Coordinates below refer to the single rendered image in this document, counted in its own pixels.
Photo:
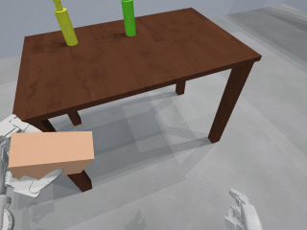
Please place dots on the robot right hand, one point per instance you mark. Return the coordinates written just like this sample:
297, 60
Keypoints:
246, 218

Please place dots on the sponge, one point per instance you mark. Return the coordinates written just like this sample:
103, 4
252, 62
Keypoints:
36, 154

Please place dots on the robot left forearm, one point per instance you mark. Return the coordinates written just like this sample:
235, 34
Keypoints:
7, 220

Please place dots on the robot left hand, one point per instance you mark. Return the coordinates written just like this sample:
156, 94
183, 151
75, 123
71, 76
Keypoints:
26, 185

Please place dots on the table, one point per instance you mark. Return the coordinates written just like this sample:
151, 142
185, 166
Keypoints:
106, 65

